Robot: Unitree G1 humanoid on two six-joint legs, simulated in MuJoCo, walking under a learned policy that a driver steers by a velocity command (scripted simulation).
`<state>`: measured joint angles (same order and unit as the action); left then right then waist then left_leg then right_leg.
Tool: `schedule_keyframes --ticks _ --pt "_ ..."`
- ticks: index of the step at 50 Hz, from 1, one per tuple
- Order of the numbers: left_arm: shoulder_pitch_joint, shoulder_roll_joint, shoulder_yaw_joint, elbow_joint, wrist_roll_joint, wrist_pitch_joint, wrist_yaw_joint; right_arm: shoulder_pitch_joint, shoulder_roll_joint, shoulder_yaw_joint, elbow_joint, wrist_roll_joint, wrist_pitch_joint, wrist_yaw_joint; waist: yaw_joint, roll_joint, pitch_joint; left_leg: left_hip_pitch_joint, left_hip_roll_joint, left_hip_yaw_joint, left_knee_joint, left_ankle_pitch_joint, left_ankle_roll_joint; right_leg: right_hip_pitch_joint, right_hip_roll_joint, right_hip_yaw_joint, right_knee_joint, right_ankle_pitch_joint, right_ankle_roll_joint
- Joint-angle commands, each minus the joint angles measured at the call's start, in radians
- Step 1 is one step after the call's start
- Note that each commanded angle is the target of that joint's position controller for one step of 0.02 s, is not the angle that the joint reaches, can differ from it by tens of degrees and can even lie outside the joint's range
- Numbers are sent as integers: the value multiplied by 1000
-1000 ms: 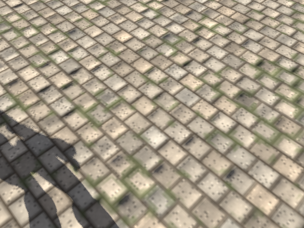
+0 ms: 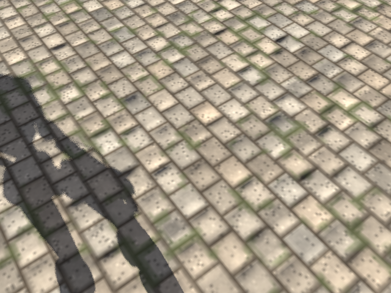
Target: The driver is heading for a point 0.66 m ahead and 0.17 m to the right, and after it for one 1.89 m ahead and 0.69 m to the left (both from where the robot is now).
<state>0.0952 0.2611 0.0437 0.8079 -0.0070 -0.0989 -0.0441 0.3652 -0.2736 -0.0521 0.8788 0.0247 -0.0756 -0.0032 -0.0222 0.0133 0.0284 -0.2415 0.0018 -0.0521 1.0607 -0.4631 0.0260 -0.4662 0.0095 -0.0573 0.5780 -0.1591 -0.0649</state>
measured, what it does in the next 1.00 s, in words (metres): walks ahead: left foot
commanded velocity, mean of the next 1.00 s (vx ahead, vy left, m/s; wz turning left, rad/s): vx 0.50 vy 0.00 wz -0.18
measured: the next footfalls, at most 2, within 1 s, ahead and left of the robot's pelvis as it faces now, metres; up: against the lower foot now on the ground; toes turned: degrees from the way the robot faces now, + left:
left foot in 0.48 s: +0.44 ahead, +0.14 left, +0.00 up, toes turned +2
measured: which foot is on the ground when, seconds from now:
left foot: up 0.00-0.46, down 0.48-1.00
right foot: down 0.00-0.50, up 0.52-1.00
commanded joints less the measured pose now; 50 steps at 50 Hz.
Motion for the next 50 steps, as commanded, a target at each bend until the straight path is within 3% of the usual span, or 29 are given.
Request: schedule_keyframes --ticks 1,3,6,9,13,17,20,22,23,24,25,26,27,28,29,30,32,35,38,41,46,47,49,50 --pt "145 122 31 -6 1 0 6 -80 -123 -24 -111 2 -41 -3 74 -65 -106 -485 99 -30 200 113 25 454 -297 446 -327 -66 -174" --pt "100 88 21 -7 18 -9 2 -42 -97 -29 -99 -10 -15 -9 17 -103 -75 -365 142 -35 117 196 22 304 -238 335 -386 33 -158" --pt "128 118 29 19 12 -22 9 -49 -67 -26 -101 -16 7 -15 1 -88 -45 -379 152 -18 35 266 -4 259 -223 242 -439 159 -180" --pt "181 137 34 43 8 -13 28 -153 -60 -24 -130 -23 5 -15 27 -64 -19 -467 155 -9 -126 409 -28 315 -215 189 -451 242 -170" --pt "236 151 32 66 -3 -1 40 -285 -29 -12 -159 -17 -8 1 76 -67 10 -440 120 29 -367 569 -27 355 -188 125 -460 211 -135" --pt "306 160 35 101 -8 17 42 -398 -28 -5 -197 -7 -19 25 116 -66 48 -460 91 46 -490 547 -15 465 -230 132 -424 198 -137" --pt "310 173 42 116 -13 33 49 -421 -45 -7 -219 -5 -29 44 98 -81 49 -448 75 45 -541 451 19 551 -274 147 -361 281 -123" --pt "276 191 48 112 -14 40 53 -338 -80 -21 -202 -7 -33 46 40 -104 -6 -300 32 77 -564 388 51 565 -270 133 -265 501 -100" --pt "251 186 45 107 -13 45 54 -212 -111 -40 -163 -11 -33 41 -31 -98 -82 -121 -2 108 -590 405 77 538 -229 97 -122 644 -78" --pt "253 152 31 94 -5 45 54 -36 -168 -64 -117 -20 -33 30 -100 -61 -208 182 62 40 -556 435 122 382 -176 72 109 559 -47" --pt "357 43 -3 74 3 28 45 91 -269 -89 -98 -40 -28 22 -89 148 -370 611 335 -374 -568 321 261 -38 -23 17 518 150 25" --pt "363 43 -8 91 -9 5 40 116 -207 -70 -91 -29 -25 22 -98 239 -451 672 427 -662 -716 226 304 -203 46 161 696 -413 28" --pt "275 147 23 69 -42 -6 36 54 -150 -51 -96 -25 -26 19 -101 158 -300 552 392 -530 -740 176 245 -285 -15 208 767 -373 12" --pt "206 153 25 47 -48 -8 38 -28 -122 -41 -109 -23 -26 16 -71 105 -190 396 359 -380 -767 218 208 -286 -71 173 734 -279 6" --pt "175 140 28 44 -35 -3 43 -94 -90 -32 -108 -26 -30 19 -39 56 -114 257 317 -280 -813 266 187 -249 -107 161 671 -205 11" --pt "193 129 37 52 -27 13 48 -137 -62 -24 -109 -31 -38 21 -3 79 -76 169 281 -195 -853 303 165 -192 -138 169 619 -150 14" --pt "242 81 35 69 -29 44 48 -164 -53 -26 -93 -38 -50 24 31 90 -50 72 251 -93 -910 365 163 -120 -148 165 595 -99 26" --pt "200 66 40 45 -24 64 53 -150 -81 -36 -64 -45 -58 13 39 59 -7 62 247 22 -941 474 166 -195 -147 185 526 10 44" --pt "130 58 41 18 -16 57 43 -131 -95 -39 -44 -45 -51 -2 24 47 10 105 233 112 -948 520 149 -237 -135 176 364 161 52" --pt "26 36 30 -19 -10 51 24 -108 -117 -43 -31 -38 -43 -14 -13 30 38 140 232 182 -957 526 133 -218 -126 105 203 255 46" --pt "-103 28 22 -102 -12 52 -8 -34 -144 -56 7 -18 -7 -20 -53 21 78 334 295 228 -881 638 125 -289 -110 38 83 149 9" --pt "-106 34 24 -115 -14 53 -14 -40 -152 -59 8 -14 1 -21 -43 30 73 357 302 241 -846 722 116 -271 -97 18 71 102 -5" --pt "-53 51 36 -120 -1 51 -17 -47 -168 -60 16 -7 15 -24 7 63 27 346 296 245 -702 1125 102 -111 -19 -36 47 1 -37" --pt "62 82 54 -92 2 47 -15 -56 -172 -58 22 -7 21 -25 74 72 -40 333 274 244 -563 1232 84 40 22 -44 4 24 -59"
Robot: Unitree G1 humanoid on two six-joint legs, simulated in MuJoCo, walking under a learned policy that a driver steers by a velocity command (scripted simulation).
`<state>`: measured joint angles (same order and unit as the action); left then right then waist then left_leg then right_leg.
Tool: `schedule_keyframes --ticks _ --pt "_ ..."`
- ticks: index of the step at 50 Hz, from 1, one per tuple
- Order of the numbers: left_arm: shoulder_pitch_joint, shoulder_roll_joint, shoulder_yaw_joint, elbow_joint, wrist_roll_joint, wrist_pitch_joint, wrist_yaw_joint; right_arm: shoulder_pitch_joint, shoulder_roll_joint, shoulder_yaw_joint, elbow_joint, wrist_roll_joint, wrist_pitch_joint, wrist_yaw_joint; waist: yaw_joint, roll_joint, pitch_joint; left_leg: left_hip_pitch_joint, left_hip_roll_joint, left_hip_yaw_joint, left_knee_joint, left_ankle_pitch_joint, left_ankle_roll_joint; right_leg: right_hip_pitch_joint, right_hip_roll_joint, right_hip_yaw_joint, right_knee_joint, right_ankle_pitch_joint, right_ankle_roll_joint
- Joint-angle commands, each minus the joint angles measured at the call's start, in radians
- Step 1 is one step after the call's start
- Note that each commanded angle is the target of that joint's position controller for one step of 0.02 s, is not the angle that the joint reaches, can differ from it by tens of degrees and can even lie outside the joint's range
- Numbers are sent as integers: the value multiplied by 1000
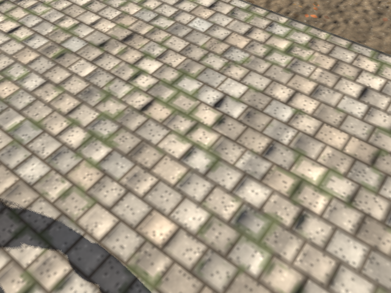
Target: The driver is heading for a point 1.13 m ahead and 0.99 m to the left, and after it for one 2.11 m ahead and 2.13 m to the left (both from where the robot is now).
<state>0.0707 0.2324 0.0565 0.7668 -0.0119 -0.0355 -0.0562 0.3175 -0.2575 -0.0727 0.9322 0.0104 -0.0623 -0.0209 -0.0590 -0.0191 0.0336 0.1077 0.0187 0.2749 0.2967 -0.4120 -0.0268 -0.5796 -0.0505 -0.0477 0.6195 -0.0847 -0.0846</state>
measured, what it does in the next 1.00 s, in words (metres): walks ahead, turning left: right foot, then left foot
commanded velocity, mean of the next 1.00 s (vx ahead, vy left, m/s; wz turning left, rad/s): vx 0.09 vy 0.00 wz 0.39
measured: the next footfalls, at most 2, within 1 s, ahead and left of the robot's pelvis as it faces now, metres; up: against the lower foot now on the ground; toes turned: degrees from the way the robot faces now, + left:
right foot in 0.02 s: +0.19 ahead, -0.11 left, +0.00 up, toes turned -4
left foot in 0.56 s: +0.20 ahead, +0.13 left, +0.00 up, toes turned +17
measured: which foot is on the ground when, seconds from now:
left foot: down 0.00-0.04, up 0.06-0.54, down 0.56-1.00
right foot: up 0.00-0.00, down 0.02-0.56, up 0.58-1.00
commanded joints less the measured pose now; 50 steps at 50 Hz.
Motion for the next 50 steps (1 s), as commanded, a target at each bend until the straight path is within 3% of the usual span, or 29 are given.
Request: schedule_keyframes --ticks 1,2,3,4,5,6,7,9,11,14,18,22,24,26,27,28,29,30,31,32,33,34,36,41,45,48,50 --pt "228 159 66 -10 10 -21 10 -18 -186 -31 -26 12 8 -5 189 81 -122 -107 207 -64 388 1112 97 391 97 -32 -146 145 -70" --pt "354 262 86 21 30 -17 36 -8 -136 -10 -54 -17 -4 0 209 -70 -263 -376 128 -68 715 600 47 738 -112 204 -72 570 -134" --pt "320 288 72 12 45 -19 41 151 -26 31 -23 -1 -22 25 116 -241 -472 -665 -58 -221 1090 -277 -7 1021 -433 638 -117 829 -371" --pt "340 218 58 -4 38 -15 39 63 -151 -7 -2 38 -35 28 197 -54 -513 -643 -40 -447 1120 -268 8 925 -380 543 -143 834 -325" --pt "256 192 48 -1 31 -21 40 -36 -149 -12 -43 63 -34 27 168 -73 -348 -721 11 -421 1070 -225 21 812 -338 359 -159 779 -265" --pt "183 159 39 4 20 -30 37 -64 -115 -7 -40 47 -25 14 120 -4 -222 -723 57 -381 969 -157 18 652 -280 272 -210 658 -206" --pt "126 115 28 3 17 -37 38 -65 -119 -17 -26 25 -7 1 87 -9 -164 -686 85 -366 912 -100 11 541 -251 217 -254 575 -176" --pt "71 94 24 10 40 -46 37 19 -85 -18 7 17 37 -9 29 -42 -140 -536 84 -349 886 -9 -4 365 -220 124 -328 543 -163" --pt "32 117 28 13 49 -53 46 23 -76 -23 -7 13 59 -18 6 -55 -119 -542 77 -337 843 45 -20 322 -219 59 -360 550 -175" --pt "23 140 35 28 40 -37 77 -44 -82 -26 -53 4 70 -20 17 -71 -109 -605 96 -326 713 149 -29 366 -218 -7 -382 437 -161" --pt "22 160 41 44 34 -5 102 -128 -77 -23 -104 4 79 -2 51 -75 -90 -606 102 -286 573 207 -26 407 -234 -45 -403 249 -152" --pt "33 183 50 55 19 25 105 -179 -90 -30 -151 4 90 18 69 -79 -75 -615 81 -244 486 128 -6 487 -280 -44 -346 229 -138" --pt "30 198 56 54 7 37 106 -187 -90 -33 -171 7 93 31 66 -90 -75 -599 66 -223 427 85 15 524 -301 -39 -293 267 -118" --pt "8 203 59 52 -10 47 110 -151 -85 -36 -172 8 91 43 32 -86 -87 -512 34 -187 281 160 50 529 -290 -63 -200 298 -68" --pt "38 191 59 66 -15 50 110 -113 -104 -45 -165 3 87 42 15 -57 -102 -417 11 -194 170 291 80 501 -252 -95 -109 276 -16" --pt "78 166 55 70 5 48 105 -61 -195 -75 -160 -2 81 27 15 95 -139 -258 81 -342 105 641 137 384 -160 -157 101 132 63" --pt "24 106 36 10 48 38 95 -31 -317 -100 -168 -17 80 9 39 367 -152 -48 320 -697 132 1101 318 20 16 -177 403 -503 158" --pt "-38 119 36 -5 38 29 87 4 -266 -79 -176 -37 61 19 -13 248 -269 -14 377 -783 113 1056 427 -63 63 35 580 -648 157" --pt "-67 144 44 -7 7 27 82 -36 -243 -73 -188 -33 44 24 -5 168 -242 -26 332 -699 102 988 395 -107 42 86 633 -582 140" --pt "-60 143 45 6 -3 27 87 -97 -223 -71 -200 -13 35 18 24 122 -201 -59 276 -628 105 888 335 -130 23 103 608 -492 130" --pt "-58 156 51 17 7 30 96 -141 -191 -62 -211 6 37 10 39 90 -174 -98 249 -597 96 817 295 -132 9 110 566 -428 132" --pt "-54 170 57 19 13 34 102 -170 -175 -55 -218 12 43 1 59 100 -167 -151 229 -575 83 781 279 -85 6 116 535 -383 134" --pt "-35 153 55 22 12 36 103 -169 -182 -55 -227 1 51 -7 71 120 -177 -184 203 -564 71 772 277 -33 31 109 484 -326 141" --pt "-51 128 46 23 8 38 105 -162 -214 -64 -237 2 64 -21 52 140 -162 -220 174 -594 63 607 263 29 57 122 263 -266 167" --pt "-54 139 47 22 5 31 95 -188 -216 -61 -250 -3 76 -19 44 168 -135 -295 153 -655 56 454 254 112 75 130 152 -256 167" --pt "-32 150 49 22 1 14 83 -204 -213 -57 -263 -2 84 -16 46 189 -135 -287 145 -719 85 474 244 164 88 134 53 -274 152" --pt "20 154 52 32 -1 2 71 -229 -208 -52 -276 4 92 -19 76 193 -144 -290 120 -743 126 508 219 249 94 123 -94 -211 134"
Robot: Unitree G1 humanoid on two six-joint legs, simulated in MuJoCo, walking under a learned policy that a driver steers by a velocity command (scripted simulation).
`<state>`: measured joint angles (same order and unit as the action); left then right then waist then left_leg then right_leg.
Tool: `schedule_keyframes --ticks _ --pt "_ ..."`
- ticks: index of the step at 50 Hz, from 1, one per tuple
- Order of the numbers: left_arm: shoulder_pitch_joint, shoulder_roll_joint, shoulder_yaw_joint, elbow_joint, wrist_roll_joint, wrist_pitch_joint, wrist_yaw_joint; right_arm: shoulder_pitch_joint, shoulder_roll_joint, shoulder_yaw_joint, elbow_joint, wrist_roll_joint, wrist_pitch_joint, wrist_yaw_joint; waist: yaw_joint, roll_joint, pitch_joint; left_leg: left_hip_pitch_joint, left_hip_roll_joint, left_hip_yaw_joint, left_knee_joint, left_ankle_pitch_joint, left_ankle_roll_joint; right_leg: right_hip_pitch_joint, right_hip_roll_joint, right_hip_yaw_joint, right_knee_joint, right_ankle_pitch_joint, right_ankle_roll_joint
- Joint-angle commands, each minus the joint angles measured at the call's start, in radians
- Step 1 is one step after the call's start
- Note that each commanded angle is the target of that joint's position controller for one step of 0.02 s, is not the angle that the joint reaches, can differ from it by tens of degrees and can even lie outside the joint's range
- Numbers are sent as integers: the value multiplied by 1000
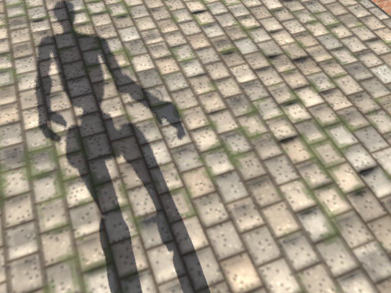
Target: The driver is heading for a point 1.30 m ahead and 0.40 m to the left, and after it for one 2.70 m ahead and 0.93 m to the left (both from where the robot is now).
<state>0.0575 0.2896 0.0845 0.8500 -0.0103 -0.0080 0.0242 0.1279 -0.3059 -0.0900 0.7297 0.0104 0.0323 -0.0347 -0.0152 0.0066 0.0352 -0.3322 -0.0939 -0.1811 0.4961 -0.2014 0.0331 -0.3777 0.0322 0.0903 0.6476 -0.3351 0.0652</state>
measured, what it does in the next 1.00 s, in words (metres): walks ahead, turning left: right foot, then left foot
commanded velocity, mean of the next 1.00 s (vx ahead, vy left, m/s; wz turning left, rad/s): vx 0.37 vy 0.00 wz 0.45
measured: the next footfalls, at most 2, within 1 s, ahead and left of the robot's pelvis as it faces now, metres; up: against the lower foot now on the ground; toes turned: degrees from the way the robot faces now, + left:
right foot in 0.04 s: +0.05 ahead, -0.13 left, +0.00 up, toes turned +7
left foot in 0.52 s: +0.17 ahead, +0.21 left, +0.00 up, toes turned +23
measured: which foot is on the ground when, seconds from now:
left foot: down 0.00-0.04, up 0.06-0.50, down 0.52-1.00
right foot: up 0.00-0.02, down 0.04-0.52, up 0.54-1.00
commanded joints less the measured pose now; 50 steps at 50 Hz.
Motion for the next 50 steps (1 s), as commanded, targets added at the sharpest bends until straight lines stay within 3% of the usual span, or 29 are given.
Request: schedule_keyframes --ticks 1,2,3,4,5,6,8,11,15,18,21,23,24,25,26,27,28,29,30,31,32,33,35,38,40,43,46,48,50 --pt "79 103 27 -38 -1 -31 -14 -54 -153 -31 -81 11 3 -9 61 158 -145 119 201 -276 -43 262 125 134 2 -28 -253 150 -31" --pt "129 149 40 -27 9 -30 -13 -34 -120 -20 -89 9 7 -13 63 84 -176 13 146 -229 38 48 74 273 -111 54 -313 191 -71" --pt "135 197 46 -34 18 -18 -2 38 -46 -3 -76 -2 6 -8 13 -161 -191 -162 1 -40 287 -331 13 395 -325 259 -343 231 -155" --pt "136 235 50 -38 53 -19 -9 18 -113 -22 -123 7 -10 -3 15 -315 -128 -355 -21 21 441 -429 -5 320 -449 506 -418 59 -307" --pt "87 179 39 -69 45 -29 -6 -2 -179 -38 -111 7 -21 2 19 -214 -78 -382 60 -4 547 -330 -10 292 -422 458 -447 -139 -311" --pt "50 142 30 -76 26 -33 2 -1 -192 -48 -99 7 -22 8 10 -186 -44 -407 76 20 579 -247 -20 283 -361 362 -455 -205 -258" --pt "58 126 22 -82 4 -39 19 10 -146 -40 -84 0 -19 16 24 -155 -20 -450 103 51 642 -149 -53 311 -309 253 -467 -176 -214" --pt "147 129 20 -69 12 -55 23 -31 -87 -23 -108 10 -36 30 69 -137 -10 -469 132 106 617 -59 -76 337 -288 131 -501 -95 -213" --pt "208 161 29 -62 14 -66 15 -76 -61 -9 -148 11 -50 41 101 -137 -1 -461 168 131 461 0 -93 378 -314 42 -521 -2 -231" --pt "215 188 39 -63 7 -68 3 -99 -41 5 -171 11 -54 57 105 -143 18 -371 184 170 327 13 -78 335 -323 -46 -523 55 -226" --pt "220 206 49 -62 -9 -67 -12 -100 -46 9 -184 14 -51 71 97 -141 36 -273 181 214 234 -29 -42 305 -334 -111 -500 72 -214" --pt "224 217 54 -57 -21 -59 -21 -89 -57 6 -190 15 -46 77 83 -136 43 -218 169 241 188 -68 -6 311 -358 -129 -466 95 -205" --pt "211 225 56 -57 -27 -53 -24 -51 -67 0 -184 14 -45 78 50 -130 32 -145 143 269 143 -74 18 298 -359 -155 -410 183 -193" --pt "193 223 54 -61 -30 -49 -24 41 -87 -17 -158 12 -44 78 -9 -110 -14 7 94 308 80 -38 45 260 -334 -210 -276 360 -169" --pt "221 177 37 -59 -20 -50 -24 204 -152 -55 -104 18 -40 69 -76 -42 -117 255 42 307 52 -27 81 183 -271 -286 -23 512 -131" --pt "214 101 7 -94 27 -56 -23 376 -257 -87 -78 26 -35 48 -132 173 -199 512 246 -30 -10 -82 162 -91 -200 -319 379 173 -62" --pt "204 35 -17 -172 33 -89 -22 347 -336 -80 -115 21 -58 54 -65 361 -297 657 431 -615 -216 -337 337 -431 -21 -128 635 -285 -27" --pt "115 151 7 -169 -19 -114 -31 325 -225 -49 -117 14 -83 66 -115 173 -241 611 453 -573 -281 -344 315 -530 -74 -25 721 -192 -48" --pt "107 166 11 -172 -36 -126 -38 290 -174 -30 -109 5 -95 67 -84 166 -156 527 429 -435 -257 -258 284 -553 -118 -39 692 -98 -83" --pt "123 156 8 -149 -16 -128 -33 228 -137 -17 -118 4 -98 67 -47 82 -116 412 384 -313 -240 -146 248 -487 -162 -39 625 -14 -91" --pt "137 150 10 -136 5 -123 -33 164 -113 -7 -129 -3 -97 64 -10 74 -82 306 337 -216 -249 -40 224 -412 -189 -32 538 53 -86" --pt "157 143 11 -127 7 -112 -38 129 -98 1 -138 -13 -98 60 17 93 -71 242 307 -158 -275 43 212 -349 -200 -34 507 102 -81" --pt "173 122 7 -115 12 -92 -43 124 -107 0 -128 -15 -111 51 35 77 -70 207 286 -77 -301 232 218 -319 -183 -57 457 172 -58" --pt "86 91 -4 -143 20 -83 -41 173 -115 -1 -89 -5 -118 36 15 42 -29 217 263 7 -319 365 200 -358 -161 -67 279 309 -30" --pt "21 69 -14 -160 14 -88 -47 200 -117 1 -67 -3 -116 28 -8 55 -12 214 236 55 -325 362 170 -326 -135 -81 125 425 -31" --pt "-88 47 -27 -192 1 -97 -64 259 -129 -2 -29 2 -116 22 -51 59 30 233 248 61 -349 279 153 -290 -102 -100 -35 527 -47" --pt "-155 52 -30 -221 -2 -105 -83 304 -131 -4 8 5 -107 20 -67 54 64 331 289 47 -317 295 159 -320 -84 -97 -124 494 -78" --pt "-159 62 -28 -231 0 -111 -94 313 -136 -8 24 6 -96 16 -55 63 60 407 319 35 -269 380 152 -322 -74 -96 -157 422 -107" --pt "-99 89 -17 -222 5 -111 -93 300 -155 -13 27 5 -86 11 -16 93 5 459 319 39 -174 658 132 -223 -30 -129 -158 319 -139"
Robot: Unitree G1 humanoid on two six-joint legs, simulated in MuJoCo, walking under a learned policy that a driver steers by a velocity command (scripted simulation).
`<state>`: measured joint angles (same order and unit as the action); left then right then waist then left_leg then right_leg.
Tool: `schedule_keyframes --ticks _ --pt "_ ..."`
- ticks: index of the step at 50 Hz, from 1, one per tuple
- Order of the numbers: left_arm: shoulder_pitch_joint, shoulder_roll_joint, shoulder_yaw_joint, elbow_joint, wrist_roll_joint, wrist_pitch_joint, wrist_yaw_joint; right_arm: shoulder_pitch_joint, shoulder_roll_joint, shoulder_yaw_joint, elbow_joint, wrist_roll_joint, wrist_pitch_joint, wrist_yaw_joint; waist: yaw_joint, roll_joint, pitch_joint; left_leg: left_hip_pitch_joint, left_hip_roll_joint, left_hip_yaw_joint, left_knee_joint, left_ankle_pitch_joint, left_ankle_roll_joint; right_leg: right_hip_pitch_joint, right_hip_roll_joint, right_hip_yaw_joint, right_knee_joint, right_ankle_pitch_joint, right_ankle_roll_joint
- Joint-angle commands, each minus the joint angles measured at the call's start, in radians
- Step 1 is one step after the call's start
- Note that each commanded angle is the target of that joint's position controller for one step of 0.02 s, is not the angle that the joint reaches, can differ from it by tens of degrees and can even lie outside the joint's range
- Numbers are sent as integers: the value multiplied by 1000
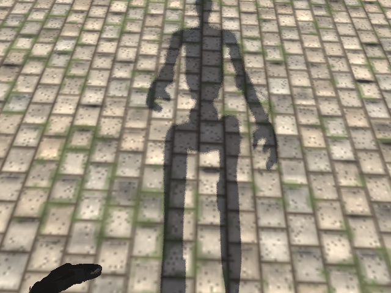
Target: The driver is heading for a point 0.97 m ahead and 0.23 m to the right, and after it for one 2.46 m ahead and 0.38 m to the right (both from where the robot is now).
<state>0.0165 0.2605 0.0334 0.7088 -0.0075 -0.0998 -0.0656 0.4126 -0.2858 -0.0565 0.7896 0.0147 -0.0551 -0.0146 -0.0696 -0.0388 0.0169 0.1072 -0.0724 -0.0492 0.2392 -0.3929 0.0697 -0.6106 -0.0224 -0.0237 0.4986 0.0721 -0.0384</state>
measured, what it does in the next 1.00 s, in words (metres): walks ahead: right foot, then left foot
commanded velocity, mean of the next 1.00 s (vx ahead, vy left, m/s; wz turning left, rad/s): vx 0.50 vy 0.00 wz -0.08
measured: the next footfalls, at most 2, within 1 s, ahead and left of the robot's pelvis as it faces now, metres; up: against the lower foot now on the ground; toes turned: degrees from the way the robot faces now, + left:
right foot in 0.04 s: +0.23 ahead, -0.11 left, +0.00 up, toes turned -1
left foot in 0.56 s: +0.51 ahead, +0.14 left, +0.00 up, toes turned +1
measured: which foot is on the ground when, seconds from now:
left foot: down 0.00-0.06, up 0.08-0.54, down 0.56-1.00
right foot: up 0.00-0.02, down 0.04-0.56, up 0.58-1.00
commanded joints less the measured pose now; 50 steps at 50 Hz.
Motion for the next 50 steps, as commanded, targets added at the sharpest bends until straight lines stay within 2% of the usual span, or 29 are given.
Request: schedule_keyframes --ticks 1,2,3,4,5,6,7,8,9,12,15,18,21,23,26,27,28,29,30,31,32,33,34,35,38,41,45,48,50 --pt "16 146 48 -66 4 -17 4 6 -187 -48 -33 -2 7 -11 78 161 -40 33 282 -85 186 1054 84 122 61 -45 2 -137 -59" --pt "163 185 65 -33 5 -15 14 -19 -182 -42 -38 -5 13 -12 160 155 -140 -26 240 -48 369 1134 57 345 62 -54 -11 -82 -97" --pt "348 241 76 -4 19 -11 25 -12 -141 -23 -57 -23 12 -13 222 78 -295 -254 190 -37 659 855 29 696 -110 134 55 -12 -166" --pt "424 288 92 30 11 -9 20 167 -6 13 -50 -14 -5 6 138 -222 -468 -670 -18 -49 1070 -43 -50 1087 -369 658 -17 -235 -360" --pt "434 186 68 36 -13 -6 24 75 -110 -3 -40 4 -23 11 201 -143 -449 -785 -6 -152 1163 -172 -41 1071 -351 776 -152 -404 -324" --pt "343 162 58 24 -12 -1 34 -56 -156 -18 -88 30 -34 16 194 -95 -250 -859 56 -119 1162 -100 -35 914 -320 609 -188 -430 -271" --pt "269 146 50 11 -1 4 40 -125 -150 -11 -109 24 -43 14 160 12 -147 -833 112 -77 1100 -13 -29 738 -287 502 -220 -361 -239" --pt "227 131 44 8 10 4 40 -155 -140 -14 -115 5 -44 13 126 40 -70 -802 144 -58 1035 31 -35 597 -257 432 -249 -259 -235" --pt "209 116 38 5 23 -1 40 -129 -129 -16 -110 0 -38 14 87 18 -57 -737 174 -62 997 62 -37 514 -226 378 -277 -194 -228" --pt "204 125 40 23 7 -16 38 -80 -74 -4 -93 -4 -12 8 46 -19 -34 -693 203 -35 880 77 -66 408 -199 267 -344 -97 -244" --pt "227 162 51 41 3 -14 47 -180 -57 7 -126 -17 -12 5 67 -11 -1 -737 220 -12 706 229 -97 392 -176 175 -377 -40 -233" --pt "260 178 54 53 -6 -3 53 -290 -37 16 -145 -11 -25 16 110 -4 15 -694 190 21 481 420 -97 401 -131 91 -371 -34 -187" --pt "331 196 57 82 -14 10 52 -380 -41 15 -169 0 -34 30 153 -12 22 -677 160 37 364 484 -93 475 -159 97 -345 -62 -173" --pt "351 202 59 96 -18 23 54 -417 -55 10 -186 4 -39 41 157 -21 32 -696 151 30 313 440 -72 549 -193 116 -309 -61 -161" --pt "338 220 66 107 -19 42 63 -368 -89 -5 -182 1 -44 52 105 -42 6 -617 124 43 261 329 -27 627 -227 130 -212 66 -129" --pt "318 216 63 105 -19 47 65 -272 -114 -21 -155 -3 -45 49 46 -36 -47 -483 95 72 229 325 -4 619 -195 97 -96 208 -106" --pt "323 178 48 99 -9 49 68 -118 -167 -47 -113 -8 -44 40 -19 -10 -157 -250 116 53 246 343 32 539 -141 52 105 220 -73" --pt "388 94 19 65 12 36 68 18 -264 -69 -100 -29 -39 32 -29 161 -320 114 361 -282 273 317 149 228 -36 -7 478 -77 -10" --pt "445 52 3 68 3 16 63 57 -267 -69 -83 -16 -33 38 -14 346 -402 268 469 -656 118 124 244 -36 82 76 698 -655 18" --pt "359 158 28 61 -24 4 55 31 -182 -44 -87 -5 -33 39 -39 233 -299 211 438 -605 81 7 203 -151 21 141 789 -636 7" --pt "277 177 34 34 -33 -3 52 -40 -158 -34 -95 -3 -33 37 -24 182 -176 79 408 -468 64 60 173 -185 -28 108 778 -540 -3" --pt "244 168 33 32 -23 -3 55 -103 -134 -27 -102 -13 -33 37 2 115 -113 -47 376 -366 40 154 160 -151 -66 96 734 -457 0" --pt "245 159 38 35 -15 7 55 -147 -105 -19 -106 -21 -37 39 33 115 -70 -142 344 -287 5 228 150 -103 -95 103 683 -399 6" --pt "270 145 39 44 -19 20 54 -170 -90 -16 -103 -27 -44 39 59 141 -64 -203 326 -233 -27 266 144 -45 -112 111 663 -362 13" --pt "279 106 36 49 -21 52 60 -174 -101 -24 -75 -29 -65 34 79 128 -27 -273 315 -98 -92 373 150 -38 -106 128 614 -286 40" --pt "216 96 37 27 -15 54 61 -155 -114 -30 -47 -34 -66 21 65 98 2 -238 307 4 -110 452 135 -103 -92 151 479 -142 56" --pt "101 65 26 -10 -10 44 39 -141 -134 -33 -25 -26 -59 9 21 89 35 -209 287 125 -127 465 97 -61 -75 74 249 32 46" --pt "17 52 18 -56 -10 43 22 -88 -151 -41 8 -16 -42 4 -15 74 67 -103 324 158 -100 502 91 -98 -68 42 159 11 22" --pt "-15 58 20 -87 -11 44 10 -75 -162 -46 22 -7 -25 2 -16 78 74 -22 350 173 -52 583 81 -125 -57 16 129 -67 -1"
